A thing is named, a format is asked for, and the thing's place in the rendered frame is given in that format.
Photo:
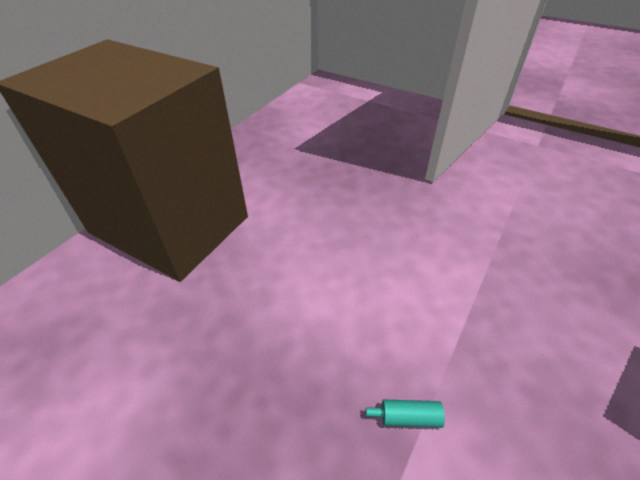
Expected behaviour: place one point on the bottle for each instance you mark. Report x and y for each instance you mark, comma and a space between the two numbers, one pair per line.
409, 413

